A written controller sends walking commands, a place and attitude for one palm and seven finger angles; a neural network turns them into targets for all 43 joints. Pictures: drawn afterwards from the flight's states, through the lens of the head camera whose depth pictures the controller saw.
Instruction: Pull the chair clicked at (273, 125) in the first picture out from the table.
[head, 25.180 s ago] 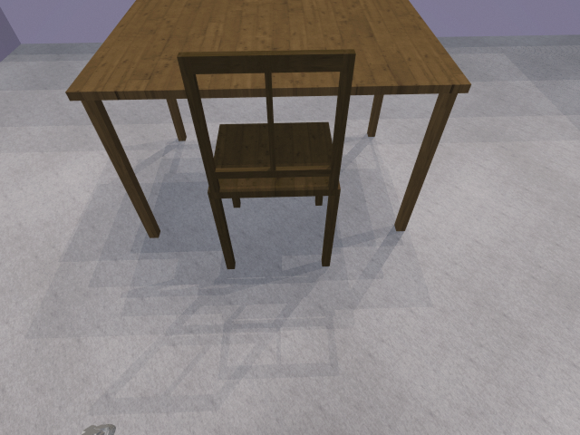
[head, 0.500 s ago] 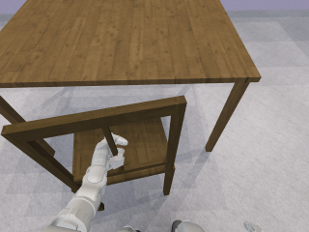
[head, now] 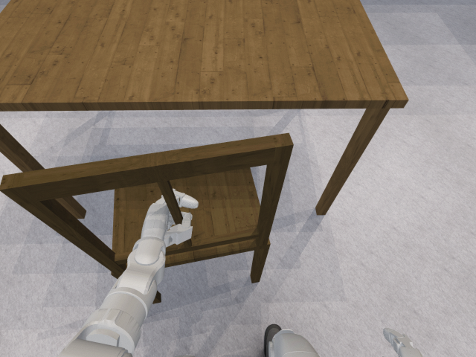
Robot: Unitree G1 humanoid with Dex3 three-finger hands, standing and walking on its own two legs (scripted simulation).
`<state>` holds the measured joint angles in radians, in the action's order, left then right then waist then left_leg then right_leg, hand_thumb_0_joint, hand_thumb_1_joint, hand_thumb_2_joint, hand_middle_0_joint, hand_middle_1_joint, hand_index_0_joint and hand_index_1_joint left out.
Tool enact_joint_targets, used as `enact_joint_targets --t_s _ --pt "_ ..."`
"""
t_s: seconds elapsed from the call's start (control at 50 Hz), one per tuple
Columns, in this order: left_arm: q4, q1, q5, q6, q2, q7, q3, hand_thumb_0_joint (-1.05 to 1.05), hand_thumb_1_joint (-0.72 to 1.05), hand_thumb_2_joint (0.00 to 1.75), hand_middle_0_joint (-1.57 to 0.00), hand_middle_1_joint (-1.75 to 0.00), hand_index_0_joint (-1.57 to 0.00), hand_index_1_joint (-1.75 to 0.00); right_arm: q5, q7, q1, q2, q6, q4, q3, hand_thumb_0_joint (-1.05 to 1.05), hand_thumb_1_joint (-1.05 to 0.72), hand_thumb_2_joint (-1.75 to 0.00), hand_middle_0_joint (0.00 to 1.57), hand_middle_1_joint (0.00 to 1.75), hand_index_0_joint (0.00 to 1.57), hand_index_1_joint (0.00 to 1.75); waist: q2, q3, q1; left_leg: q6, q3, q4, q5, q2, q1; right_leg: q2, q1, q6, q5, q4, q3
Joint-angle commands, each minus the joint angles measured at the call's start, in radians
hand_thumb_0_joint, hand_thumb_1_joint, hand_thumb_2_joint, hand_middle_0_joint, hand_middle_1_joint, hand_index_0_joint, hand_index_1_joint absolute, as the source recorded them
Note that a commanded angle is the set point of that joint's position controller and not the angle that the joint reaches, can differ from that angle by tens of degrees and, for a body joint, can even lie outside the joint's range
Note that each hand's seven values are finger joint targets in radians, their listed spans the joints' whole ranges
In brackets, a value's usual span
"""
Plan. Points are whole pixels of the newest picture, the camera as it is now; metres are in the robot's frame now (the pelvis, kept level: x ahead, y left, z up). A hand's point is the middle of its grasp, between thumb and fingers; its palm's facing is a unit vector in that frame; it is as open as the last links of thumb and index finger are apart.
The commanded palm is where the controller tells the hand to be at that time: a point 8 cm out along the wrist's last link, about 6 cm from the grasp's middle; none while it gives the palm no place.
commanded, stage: step backward, pulling the chair out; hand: left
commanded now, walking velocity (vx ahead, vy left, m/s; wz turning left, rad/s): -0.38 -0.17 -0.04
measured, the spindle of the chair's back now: (177, 217) +0.37 +0.12 -0.07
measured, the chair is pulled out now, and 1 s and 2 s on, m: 0.16 0.30 0.53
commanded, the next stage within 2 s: stop walking, hand still on the chair in 1.86 s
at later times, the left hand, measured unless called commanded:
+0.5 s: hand (181, 260) +0.28 +0.10 -0.06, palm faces -0.12 -0.98 -0.17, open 4.8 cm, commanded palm +0.27 +0.15 -0.06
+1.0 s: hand (175, 310) +0.20 +0.11 -0.06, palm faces -0.12 -0.98 -0.17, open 4.9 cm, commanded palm +0.19 +0.16 -0.05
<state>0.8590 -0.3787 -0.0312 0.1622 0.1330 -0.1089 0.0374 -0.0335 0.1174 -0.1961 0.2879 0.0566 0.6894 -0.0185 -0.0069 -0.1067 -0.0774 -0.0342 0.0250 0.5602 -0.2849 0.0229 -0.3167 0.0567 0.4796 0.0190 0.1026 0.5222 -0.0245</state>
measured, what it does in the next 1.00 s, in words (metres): walks backwards: right foot, then right foot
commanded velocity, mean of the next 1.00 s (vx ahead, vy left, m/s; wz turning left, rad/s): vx -0.38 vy -0.06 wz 0.06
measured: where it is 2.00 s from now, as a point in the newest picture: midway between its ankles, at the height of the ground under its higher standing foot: outside the picture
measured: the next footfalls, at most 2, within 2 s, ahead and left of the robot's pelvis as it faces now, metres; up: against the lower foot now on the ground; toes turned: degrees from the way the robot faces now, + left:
right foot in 0.50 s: +0.02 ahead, -0.13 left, +0.00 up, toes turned -6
right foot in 0.98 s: -0.08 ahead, -0.12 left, +0.00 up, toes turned -6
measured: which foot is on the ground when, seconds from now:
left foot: down 0.00-1.00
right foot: down 0.00-0.38, up 0.40-0.48, down 0.50-0.84, up 0.86-0.96, down 0.98-1.00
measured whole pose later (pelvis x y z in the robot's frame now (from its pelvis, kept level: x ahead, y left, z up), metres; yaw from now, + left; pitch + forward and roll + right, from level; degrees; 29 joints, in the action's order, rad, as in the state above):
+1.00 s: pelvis -0.13 +0.01 +0.00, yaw -5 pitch +2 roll -1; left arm 0.81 -0.28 -0.03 0.18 0.16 -0.09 0.04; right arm 0.00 0.08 -0.22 0.21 0.04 0.68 0.00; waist 0.01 -0.09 -0.02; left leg -0.02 0.01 0.58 -0.25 0.05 -0.37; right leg 0.00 0.32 0.00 0.24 0.53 -0.02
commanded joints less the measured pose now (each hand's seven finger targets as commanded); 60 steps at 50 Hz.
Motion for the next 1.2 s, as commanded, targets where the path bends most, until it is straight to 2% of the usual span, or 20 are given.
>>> enact_joint_targets --t_s 0.0,0.06,0.1,0.14,0.18,0.22,0.3,0.34,0.38,0.44,0.5,0.6,0.64,0.68,0.76,0.84,0.94,1.02,1.1,1.18 --pt "-0.316 -0.207 0.020 0.077 0.071 0.017 0.031 0.00 0.90 0.90 -0.50 -1.45 -0.50 -1.45 0.022 0.007 0.012 0.073 -0.007 -0.157 -0.029 0.00 -0.90 -0.90 0.20 0.30 0.20 0.30 0.224 0.419 0.036 0.079 0.084 -0.165 0.444 0.235 0.020 0.012 -0.342 -0.007 -0.130 0.162 0.016" --pt "-0.287 -0.154 0.027 0.078 0.070 0.016 0.016 0.00 0.90 0.90 -0.50 -1.45 -0.50 -1.45 0.029 -0.012 -0.004 0.071 -0.014 -0.145 -0.036 0.00 -0.90 -0.90 0.20 0.30 0.20 0.30 0.209 0.350 0.047 0.094 0.076 -0.110 0.517 0.272 0.026 0.000 -0.286 -0.027 0.011 0.153 0.015" --pt "-0.263 -0.174 0.034 0.089 0.104 0.011 -0.004 0.00 0.90 0.90 -0.50 -1.45 -0.50 -1.45 0.031 -0.013 -0.033 0.076 -0.023 -0.123 -0.045 0.00 -0.90 -0.90 0.20 0.30 0.20 0.30 0.129 0.358 0.031 0.061 0.050 -0.040 0.527 0.241 0.056 0.026 -0.323 -0.037 -0.260 0.065 0.039" --pt "-0.223 -0.170 0.032 0.094 0.139 0.005 -0.029 0.00 0.90 0.90 -0.50 -1.45 -0.50 -1.45 0.018 -0.008 -0.057 0.071 -0.020 -0.107 -0.052 0.00 -0.90 -0.90 0.20 0.30 0.20 0.30 0.000 0.427 0.014 0.002 -0.022 0.039 0.321 0.149 0.040 0.114 -0.372 -0.068 -0.488 0.009 0.125" --pt "-0.171 -0.147 0.034 0.098 0.170 0.002 -0.059 0.00 0.90 0.90 -0.50 -1.45 -0.50 -1.45 0.014 -0.001 -0.051 0.057 -0.023 -0.095 -0.050 0.00 -0.90 -0.90 0.20 0.30 0.20 0.30 -0.157 0.466 0.030 -0.014 -0.042 0.213 -0.196 0.028 -0.011 0.241 -0.364 -0.125 -0.439 -0.136 0.243" --pt "-0.116 -0.110 0.036 0.074 0.163 -0.001 -0.061 0.00 0.90 0.90 -0.50 -1.45 -0.50 -1.45 0.015 -0.002 -0.044 0.053 -0.030 -0.086 -0.033 0.00 -0.90 -0.90 0.20 0.30 0.20 0.30 -0.166 0.438 0.050 -0.002 0.027 0.286 -0.282 0.012 -0.060 0.284 -0.345 -0.159 -0.317 -0.170 0.255" --pt "-0.158 -0.109 0.024 0.065 0.129 0.004 -0.036 0.00 0.90 0.90 -0.50 -1.45 -0.50 -1.45 0.013 0.008 -0.041 0.071 -0.037 -0.078 -0.012 0.00 -0.90 -0.90 0.20 0.30 0.20 0.30 -0.110 0.413 0.027 0.017 0.015 -0.065 -0.090 0.056 0.026 0.175 -0.333 -0.083 -0.232 -0.090 0.102" --pt "-0.244 -0.111 0.014 0.075 0.078 0.011 0.011 0.00 0.90 0.90 -0.50 -1.45 -0.50 -1.45 0.022 0.013 -0.004 0.097 -0.023 -0.129 -0.024 0.00 -0.90 -0.90 0.20 0.30 0.20 0.30 0.144 0.382 0.040 0.104 0.154 -0.222 0.181 0.222 -0.026 0.013 -0.302 0.002 -0.033 0.090 0.010" --pt "-0.292 -0.166 0.026 0.080 0.065 0.012 0.020 0.00 0.90 0.90 -0.50 -1.45 -0.50 -1.45 0.037 0.003 0.041 0.068 -0.016 -0.149 -0.015 0.00 -0.90 -0.90 0.20 0.30 0.20 0.30 0.276 0.304 0.054 0.141 0.181 -0.255 0.217 0.306 -0.146 -0.015 -0.282 -0.013 0.201 0.267 0.005" --pt "-0.243 -0.194 0.030 0.078 0.057 0.010 0.018 0.00 0.90 0.90 -0.50 -1.45 -0.50 -1.45 0.039 -0.017 -0.025 0.069 -0.035 -0.097 -0.034 0.00 -0.90 -0.90 0.20 0.30 0.20 0.30 0.151 0.316 0.039 0.137 0.162 -0.067 0.709 0.306 0.136 -0.012 -0.195 -0.031 0.104 0.111 0.025" --pt "-0.182 -0.243 0.055 0.107 0.087 0.011 0.014 0.00 0.90 0.90 -0.50 -1.45 -0.50 -1.45 0.045 -0.025 -0.056 0.085 -0.056 -0.058 -0.045 0.00 -0.90 -0.90 0.20 0.30 0.20 0.30 0.168 0.333 0.019 0.076 0.104 -0.013 0.798 0.255 0.213 0.009 -0.234 -0.039 -0.176 -0.014 0.029" --pt "-0.136 -0.159 0.029 0.127 0.176 0.000 -0.052 0.00 0.90 0.90 -0.50 -1.45 -0.50 -1.45 0.017 -0.006 -0.053 0.069 -0.036 -0.081 -0.051 0.00 -0.90 -0.90 0.20 0.30 0.20 0.30 -0.005 0.462 0.023 -0.005 -0.024 0.088 0.164 0.098 0.049 0.181 -0.408 -0.107 -0.547 -0.064 0.177" --pt "-0.118 -0.133 0.025 0.112 0.193 -0.003 -0.070 0.00 0.90 0.90 -0.50 -1.45 -0.50 -1.45 0.012 -0.002 -0.019 0.059 -0.033 -0.097 -0.042 0.00 -0.90 -0.90 0.20 0.30 0.20 0.30 -0.109 0.448 0.050 -0.004 0.001 0.230 -0.215 0.017 -0.042 0.271 -0.377 -0.141 -0.424 -0.153 0.241" --pt "-0.120 -0.103 0.032 0.090 0.177 -0.003 -0.079 0.00 0.90 0.90 -0.50 -1.45 -0.50 -1.45 0.014 -0.003 0.001 0.057 -0.039 -0.103 -0.026 0.00 -0.90 -0.90 0.20 0.30 0.20 0.30 -0.137 0.432 0.057 0.003 0.060 0.269 -0.231 0.013 -0.079 0.285 -0.383 -0.162 -0.367 -0.149 0.220" --pt "-0.199 -0.056 0.010 0.064 0.128 0.003 -0.038 0.00 0.90 0.90 -0.50 -1.45 -0.50 -1.45 0.012 0.008 -0.011 0.074 -0.037 -0.111 -0.012 0.00 -0.90 -0.90 0.20 0.30 0.20 0.30 -0.101 0.412 0.034 0.021 0.044 -0.080 -0.020 0.054 0.013 0.171 -0.367 -0.085 -0.262 -0.079 0.101" --pt "-0.333 -0.148 0.009 0.075 0.081 0.015 0.020 0.00 0.90 0.90 -0.50 -1.45 -0.50 -1.45 0.037 -0.003 0.056 0.073 -0.017 -0.167 -0.017 0.00 -0.90 -0.90 0.20 0.30 0.20 0.30 0.304 0.320 0.054 0.159 0.237 -0.278 0.225 0.308 -0.111 -0.034 -0.287 -0.015 0.257 0.246 0.017" --pt "-0.237 -0.208 0.037 0.087 0.081 0.015 0.015 0.00 0.90 0.90 -0.50 -1.45 -0.50 -1.45 0.040 -0.029 -0.042 0.081 -0.053 -0.081 -0.041 0.00 -0.90 -0.90 0.20 0.30 0.20 0.30 0.168 0.378 0.026 0.112 0.161 -0.021 0.806 0.266 0.248 -0.017 -0.221 -0.033 -0.009 -0.026 0.039" --pt "-0.172 -0.197 0.040 0.110 0.171 0.008 -0.052 0.00 0.90 0.90 -0.50 -1.45 -0.50 -1.45 0.031 -0.022 -0.060 0.087 -0.049 -0.064 -0.056 0.00 -0.90 -0.90 0.20 0.30 0.20 0.30 0.101 0.459 0.015 0.054 0.061 -0.005 0.646 0.194 0.196 0.019 -0.351 -0.033 -0.350 -0.058 0.064" --pt "-0.132 -0.118 0.020 0.107 0.221 0.002 -0.079 0.00 0.90 0.90 -0.50 -1.45 -0.50 -1.45 0.012 0.002 0.008 0.068 -0.051 -0.093 -0.044 0.00 -0.90 -0.90 0.20 0.30 0.20 0.30 -0.079 0.415 0.056 -0.002 0.009 0.246 -0.178 0.005 -0.031 0.273 -0.312 -0.159 -0.290 -0.186 0.259" --pt "-0.150 -0.088 0.024 0.074 0.176 0.000 -0.081 0.00 0.90 0.90 -0.50 -1.45 -0.50 -1.45 0.018 0.002 0.019 0.056 -0.063 -0.091 -0.007 0.00 -0.90 -0.90 0.20 0.30 0.20 0.30 -0.126 0.409 0.054 0.006 0.070 0.169 -0.161 0.013 -0.053 0.243 -0.360 -0.145 -0.323 -0.112 0.163"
